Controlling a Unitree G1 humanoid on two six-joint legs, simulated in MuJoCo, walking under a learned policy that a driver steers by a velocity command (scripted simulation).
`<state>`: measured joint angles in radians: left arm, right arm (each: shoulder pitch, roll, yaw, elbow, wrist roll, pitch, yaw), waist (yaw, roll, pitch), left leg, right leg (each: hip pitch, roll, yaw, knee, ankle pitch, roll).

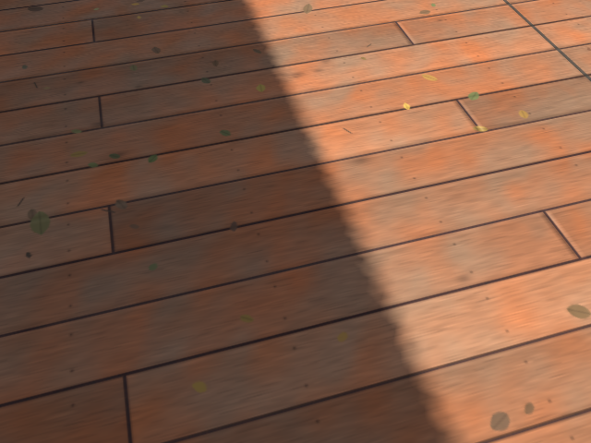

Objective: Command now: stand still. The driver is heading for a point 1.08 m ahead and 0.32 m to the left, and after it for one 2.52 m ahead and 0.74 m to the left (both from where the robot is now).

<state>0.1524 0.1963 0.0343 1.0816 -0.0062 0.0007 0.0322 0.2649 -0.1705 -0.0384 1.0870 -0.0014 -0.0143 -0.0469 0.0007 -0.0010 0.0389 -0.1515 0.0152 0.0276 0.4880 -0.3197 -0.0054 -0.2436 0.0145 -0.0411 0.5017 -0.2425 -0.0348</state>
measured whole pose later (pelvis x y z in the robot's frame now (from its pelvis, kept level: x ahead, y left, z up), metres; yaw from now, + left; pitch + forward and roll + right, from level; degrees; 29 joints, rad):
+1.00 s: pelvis +0.27 +0.01 -0.02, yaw +0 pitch +3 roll +0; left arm -0.09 0.22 0.05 0.89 -0.01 -0.11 -0.05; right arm 0.50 -0.20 -0.05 1.09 0.00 -0.07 -0.02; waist -0.06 0.00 0.06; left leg 0.04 0.04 0.01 0.66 -0.54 -0.01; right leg -0.54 0.01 -0.08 0.56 -0.05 -0.09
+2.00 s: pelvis +0.44 +0.03 +0.00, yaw +0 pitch -1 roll +0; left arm 0.21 0.20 0.02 1.12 0.00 0.00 0.04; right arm 0.15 -0.19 -0.06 1.07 0.00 0.00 -0.04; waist 0.01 0.00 0.04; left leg -0.25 0.01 0.02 0.53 -0.26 0.00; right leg -0.16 -0.02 -0.06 0.52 -0.34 0.00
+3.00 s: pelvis +0.71 +0.06 -0.02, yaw +3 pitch +2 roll +0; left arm -0.09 0.21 0.04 0.88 -0.03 -0.11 -0.05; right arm 0.50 -0.19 -0.05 1.10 0.01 -0.08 -0.02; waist -0.09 -0.02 0.03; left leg 0.16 0.01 0.02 0.24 -0.43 0.00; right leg -0.57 -0.03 -0.03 0.52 -0.03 -0.07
